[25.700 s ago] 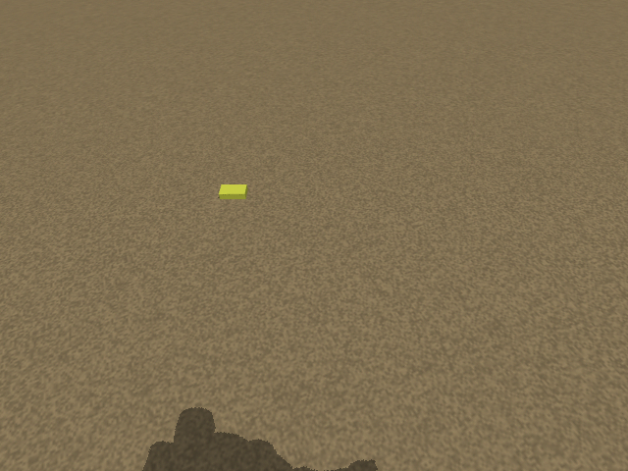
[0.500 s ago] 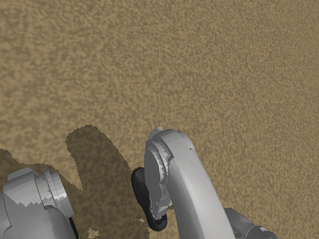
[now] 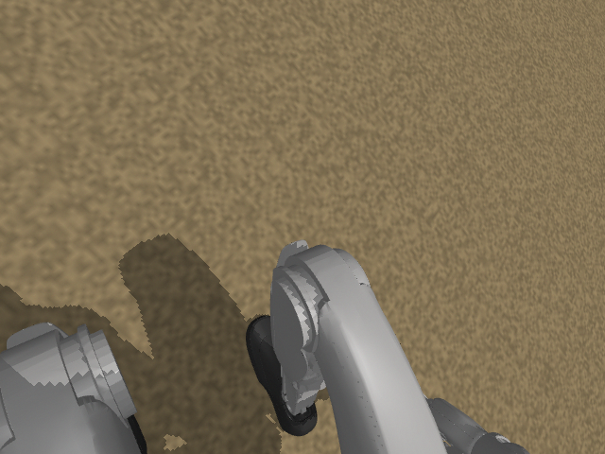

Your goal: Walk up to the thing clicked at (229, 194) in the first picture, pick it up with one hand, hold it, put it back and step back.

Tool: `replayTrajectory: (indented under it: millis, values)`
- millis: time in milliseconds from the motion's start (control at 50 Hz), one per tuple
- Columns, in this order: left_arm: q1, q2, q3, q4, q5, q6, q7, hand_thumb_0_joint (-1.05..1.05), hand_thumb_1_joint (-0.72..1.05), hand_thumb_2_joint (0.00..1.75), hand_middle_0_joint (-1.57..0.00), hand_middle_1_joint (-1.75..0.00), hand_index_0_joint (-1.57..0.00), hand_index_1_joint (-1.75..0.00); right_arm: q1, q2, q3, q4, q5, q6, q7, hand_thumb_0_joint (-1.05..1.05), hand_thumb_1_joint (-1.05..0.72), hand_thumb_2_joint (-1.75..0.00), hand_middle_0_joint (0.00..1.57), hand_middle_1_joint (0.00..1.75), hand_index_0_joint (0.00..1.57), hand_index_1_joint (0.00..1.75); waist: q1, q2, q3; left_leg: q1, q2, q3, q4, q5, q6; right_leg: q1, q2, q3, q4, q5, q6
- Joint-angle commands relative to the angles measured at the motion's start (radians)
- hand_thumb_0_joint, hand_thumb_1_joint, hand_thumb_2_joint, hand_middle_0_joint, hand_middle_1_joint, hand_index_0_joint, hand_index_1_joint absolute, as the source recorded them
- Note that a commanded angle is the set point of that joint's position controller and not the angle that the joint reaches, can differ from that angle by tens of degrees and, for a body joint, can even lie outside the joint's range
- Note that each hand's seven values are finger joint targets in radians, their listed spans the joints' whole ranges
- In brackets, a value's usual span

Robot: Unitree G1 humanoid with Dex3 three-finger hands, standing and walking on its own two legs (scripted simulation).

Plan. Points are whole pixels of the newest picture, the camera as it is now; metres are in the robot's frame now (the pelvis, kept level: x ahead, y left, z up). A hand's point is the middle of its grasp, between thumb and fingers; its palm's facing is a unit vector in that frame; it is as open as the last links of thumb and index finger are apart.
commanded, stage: withdraw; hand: left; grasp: from above
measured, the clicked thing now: out of the picture +0.41 +0.33 -0.28
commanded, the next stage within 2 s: home in 0.92 s
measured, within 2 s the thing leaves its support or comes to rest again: neither
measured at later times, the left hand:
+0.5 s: hand out of the picture +0.42 +0.35 -0.13, palm faces -0.36 -0.09 -0.93, open 14.0 cm
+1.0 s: hand out of the picture +0.40 +0.34 -0.14, palm faces -0.44 -0.10 -0.89, open 13.5 cm
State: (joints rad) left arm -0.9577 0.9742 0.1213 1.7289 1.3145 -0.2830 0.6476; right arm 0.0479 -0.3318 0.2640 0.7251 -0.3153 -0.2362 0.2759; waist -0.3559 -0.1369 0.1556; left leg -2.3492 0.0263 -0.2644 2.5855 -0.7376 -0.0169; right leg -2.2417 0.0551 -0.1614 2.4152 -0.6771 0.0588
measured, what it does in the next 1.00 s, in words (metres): stands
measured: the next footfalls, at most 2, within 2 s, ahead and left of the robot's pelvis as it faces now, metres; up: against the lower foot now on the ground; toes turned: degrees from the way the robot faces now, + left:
none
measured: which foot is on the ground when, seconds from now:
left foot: down 0.00-1.00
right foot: down 0.00-1.00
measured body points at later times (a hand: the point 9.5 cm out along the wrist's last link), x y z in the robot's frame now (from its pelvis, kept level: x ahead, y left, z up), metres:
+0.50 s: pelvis +0.00 +0.00 +0.03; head +0.22 +0.09 +0.42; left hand +0.43 +0.35 -0.08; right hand +0.11 -0.26 -0.07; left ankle +0.06 +0.13 -0.26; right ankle +0.11 -0.12 -0.26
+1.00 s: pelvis -0.01 -0.01 +0.03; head +0.21 +0.10 +0.41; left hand +0.42 +0.34 -0.09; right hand +0.06 -0.28 -0.06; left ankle +0.06 +0.13 -0.26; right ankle +0.11 -0.12 -0.26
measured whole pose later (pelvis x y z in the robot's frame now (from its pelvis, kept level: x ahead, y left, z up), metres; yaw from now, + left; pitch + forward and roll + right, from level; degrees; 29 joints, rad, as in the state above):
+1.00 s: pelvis -0.01 -0.01 +0.03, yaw +6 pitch +32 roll -8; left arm -0.96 0.80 0.08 1.46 1.30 -0.28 0.40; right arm 0.17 -0.31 0.10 0.73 -0.16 -0.06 0.13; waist -0.26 -0.04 -0.01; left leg -2.33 0.01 -0.15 2.41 -0.64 -0.01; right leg -2.24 0.01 -0.08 2.32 -0.64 0.03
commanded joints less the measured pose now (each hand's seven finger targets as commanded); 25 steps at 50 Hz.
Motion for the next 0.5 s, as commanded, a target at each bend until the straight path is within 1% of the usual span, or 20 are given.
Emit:
replayTrajectory:
  millis: [0, 40, 60, 80, 100, 120, 140, 160, 180, 200, 220, 240, 260, 280, 320, 340, 380, 400, 440, 480]
  values:
    - [-0.216, 0.209, 0.003, -0.087, -0.003, -0.020, 0.032, 0.00, -0.49, 0.97, -0.05, -1.00, -0.05, -1.00, 0.179, -0.333, -0.094, 0.000, 0.006, 0.003, -0.010, 0.00, -0.88, -0.90, 0.20, 0.30, 0.20, 0.30, -0.037, 0.504, -0.634, 0.473, 0.018, 0.109, -0.263, 0.233, 0.021, 0.352, 0.041, -0.112, -0.191, 0.266, -0.074]
    - [-0.220, 0.210, 0.006, -0.116, -0.002, -0.025, 0.043, 0.00, -0.50, 0.97, -0.06, -1.01, -0.08, -0.99, 0.165, -0.328, -0.092, 0.007, 0.006, 0.005, -0.012, 0.00, -0.89, -0.90, 0.20, 0.30, 0.20, 0.30, -0.025, 0.495, -0.640, 0.469, 0.019, 0.106, -0.269, 0.226, 0.019, 0.352, 0.043, -0.117, -0.198, 0.254, -0.075]
    - [-0.216, 0.231, 0.028, -0.126, 0.001, -0.026, 0.053, 0.00, -0.51, 0.97, -0.06, -1.01, -0.08, -0.99, 0.180, -0.327, -0.092, 0.004, 0.001, 0.008, -0.013, 0.00, -0.90, -0.90, 0.20, 0.30, 0.20, 0.30, -0.021, 0.511, -0.671, 0.487, 0.019, 0.109, -0.274, 0.238, 0.019, 0.375, 0.045, -0.112, -0.200, 0.267, -0.076]
    - [-0.223, 0.234, 0.027, -0.153, 0.005, -0.023, 0.059, 0.00, -0.51, 0.97, -0.06, -1.00, -0.08, -0.98, 0.166, -0.332, -0.100, 0.000, 0.008, 0.005, -0.012, 0.00, -0.90, -0.90, 0.20, 0.30, 0.20, 0.30, -0.006, 0.526, -0.687, 0.504, 0.019, 0.109, -0.274, 0.248, 0.014, 0.361, 0.041, -0.112, -0.189, 0.273, -0.078]
    - [-0.228, 0.214, 0.017, -0.167, 0.010, -0.017, 0.063, 0.00, -0.51, 0.97, -0.06, -1.00, -0.08, -0.98, 0.165, -0.329, -0.103, -0.006, 0.007, 0.000, -0.008, 0.00, -0.89, -0.90, 0.20, 0.30, 0.20, 0.30, -0.008, 0.550, -0.685, 0.519, 0.018, 0.113, -0.271, 0.264, 0.012, 0.348, 0.040, -0.117, -0.180, 0.288, -0.077]
    - [-0.210, 0.234, 0.046, -0.164, 0.014, -0.007, 0.074, 0.00, -0.50, 0.97, -0.06, -1.00, -0.08, -0.98, 0.169, -0.326, -0.107, -0.001, 0.002, -0.001, -0.004, 0.00, -0.89, -0.90, 0.20, 0.30, 0.20, 0.30, -0.002, 0.563, -0.693, 0.517, 0.021, 0.118, -0.272, 0.258, 0.012, 0.352, 0.045, -0.112, -0.184, 0.286, -0.078]
    - [-0.229, 0.226, 0.053, -0.226, 0.004, 0.000, 0.084, 0.00, -0.50, 0.97, -0.06, -0.99, -0.08, -0.98, 0.170, -0.328, -0.117, -0.004, 0.006, -0.004, 0.000, 0.00, -0.89, -0.90, 0.20, 0.30, 0.20, 0.30, 0.008, 0.574, -0.719, 0.523, 0.019, 0.120, -0.275, 0.272, 0.011, 0.355, 0.043, -0.111, -0.191, 0.295, -0.077]
    - [-0.198, 0.244, 0.091, -0.208, 0.000, 0.021, 0.094, 0.00, -0.51, 0.97, -0.06, -0.99, -0.07, -0.98, 0.182, -0.323, -0.126, 0.006, 0.013, -0.003, 0.004, 0.00, -0.89, -0.90, 0.20, 0.30, 0.20, 0.30, 0.018, 0.585, -0.729, 0.531, 0.021, 0.126, -0.276, 0.278, 0.010, 0.365, 0.043, -0.102, -0.188, 0.307, -0.079]
    - [-0.228, 0.234, 0.098, -0.300, -0.006, 0.033, 0.098, 0.00, -0.50, 0.97, -0.06, -0.99, -0.07, -0.97, 0.184, -0.319, -0.140, -0.001, 0.018, -0.005, 0.010, 0.00, -0.89, -0.90, 0.20, 0.30, 0.20, 0.30, 0.038, 0.627, -0.785, 0.552, 0.019, 0.134, -0.281, 0.305, 0.006, 0.362, 0.043, -0.097, -0.187, 0.327, -0.080]
    - [-0.224, 0.230, 0.126, -0.338, -0.024, 0.052, 0.101, 0.00, -0.51, 0.97, -0.06, -0.99, -0.07, -0.97, 0.186, -0.307, -0.150, 0.001, 0.030, -0.005, 0.016, 0.00, -0.89, -0.90, 0.20, 0.30, 0.20, 0.30, 0.058, 0.666, -0.827, 0.576, 0.018, 0.135, -0.289, 0.313, 0.001, 0.360, 0.036, -0.095, -0.178, 0.331, -0.084]
    - [-0.218, 0.178, 0.097, -0.351, -0.040, 0.075, 0.091, 0.00, -0.51, 0.98, -0.06, -0.98, -0.07, -0.97, 0.178, -0.295, -0.163, -0.005, 0.041, -0.005, 0.026, 0.00, -0.89, -0.90, 0.20, 0.30, 0.20, 0.30, 0.070, 0.680, -0.834, 0.588, 0.016, 0.139, -0.297, 0.324, -0.002, 0.322, 0.032, -0.098, -0.174, 0.337, -0.086]
    - [-0.200, 0.137, 0.079, -0.348, -0.051, 0.098, 0.077, 0.00, -0.52, 0.98, -0.06, -0.98, -0.07, -0.97, 0.181, -0.289, -0.177, 0.001, 0.048, -0.004, 0.035, 0.00, -0.89, -0.90, 0.20, 0.30, 0.20, 0.30, 0.070, 0.688, -0.827, 0.590, 0.016, 0.143, -0.310, 0.309, -0.005, 0.292, 0.033, -0.094, -0.173, 0.322, -0.090]
    - [-0.196, 0.129, 0.089, -0.400, -0.066, 0.119, 0.063, 0.00, -0.52, 0.99, -0.06, -0.99, -0.07, -0.98, 0.203, -0.292, -0.198, 0.004, 0.058, 0.002, 0.040, 0.00, -0.89, -0.90, 0.20, 0.30, 0.20, 0.30, 0.080, 0.699, -0.855, 0.594, 0.011, 0.150, -0.325, 0.315, -0.002, 0.295, 0.032, -0.092, -0.188, 0.322, -0.089]
    - [-0.156, 0.088, 0.077, -0.430, -0.090, 0.142, 0.040, 0.00, -0.52, 0.99, -0.06, -0.99, -0.06, -0.99, 0.200, -0.288, -0.220, 0.005, 0.079, 0.013, 0.040, 0.00, -0.89, -0.90, 0.20, 0.30, 0.20, 0.30, 0.110, 0.696, -0.903, 0.612, 0.011, 0.153, -0.344, 0.311, -0.001, 0.292, 0.032, -0.083, -0.203, 0.315, -0.095]
    - [-0.129, 0.010, 0.019, -0.455, -0.122, 0.187, -0.018, 0.00, -0.52, 0.99, -0.06, -1.00, -0.07, -1.00, 0.203, -0.273, -0.250, 0.018, 0.116, 0.033, 0.045, 0.00, -0.89, -0.90, 0.20, 0.30, 0.20, 0.30, 0.129, 0.662, -0.895, 0.587, 0.005, 0.168, -0.378, 0.281, 0.006, 0.276, 0.027, -0.060, -0.234, 0.288, -0.098]
    - [-0.152, -0.013, -0.003, -0.515, -0.135, 0.206, -0.049, 0.00, -0.51, 1.00, -0.07, -1.00, -0.07, -1.00, 0.216, -0.267, -0.263, 0.022, 0.135, 0.043, 0.043, 0.00, -0.89, -0.90, 0.20, 0.30, 0.20, 0.30, 0.135, 0.649, -0.917, 0.576, 0.002, 0.173, -0.394, 0.271, 0.011, 0.277, 0.027, -0.050, -0.249, 0.280, -0.099]
    - [-0.155, -0.083, -0.049, -0.525, -0.160, 0.237, -0.121, 0.00, -0.50, 1.00, -0.09, -1.00, -0.08, -1.00, 0.237, -0.255, -0.288, 0.024, 0.171, 0.071, 0.033, 0.00, -0.90, -0.90, 0.20, 0.30, 0.20, 0.30, 0.127, 0.571, -0.902, 0.561, -0.001, 0.180, -0.412, 0.260, 0.021, 0.284, 0.024, -0.035, -0.282, 0.277, -0.097]
    - [-0.155, -0.115, -0.076, -0.537, -0.172, 0.245, -0.164, 0.00, -0.49, 0.99, -0.09, -1.00, -0.09, -1.00, 0.253, -0.250, -0.300, 0.023, 0.184, 0.083, 0.030, 0.00, -0.90, -0.90, 0.20, 0.30, 0.20, 0.30, 0.112, 0.528, -0.884, 0.552, -0.003, 0.183, -0.417, 0.247, 0.027, 0.299, 0.023, -0.022, -0.303, 0.267, -0.097]
    - [-0.175, -0.095, -0.077, -0.582, -0.181, 0.247, -0.237, 0.00, -0.47, 0.99, -0.10, -1.00, -0.10, -1.00, 0.259, -0.248, -0.310, 0.005, 0.200, 0.110, 0.013, 0.00, -0.90, -0.90, 0.20, 0.30, 0.20, 0.30, 0.111, 0.458, -0.874, 0.540, -0.008, 0.178, -0.441, 0.241, 0.035, 0.323, 0.015, -0.007, -0.329, 0.259, -0.097]
    - [-0.231, -0.144, -0.112, -0.619, -0.188, 0.229, -0.300, 0.00, -0.45, 0.97, -0.13, -0.98, -0.12, -0.99, 0.277, -0.220, -0.313, 0.006, 0.210, 0.136, -0.006, 0.00, -0.90, -0.90, 0.20, 0.30, 0.20, 0.30, 0.103, 0.412, -0.881, 0.543, -0.018, 0.183, -0.456, 0.229, 0.039, 0.359, 0.009, 0.006, -0.354, 0.246, -0.097]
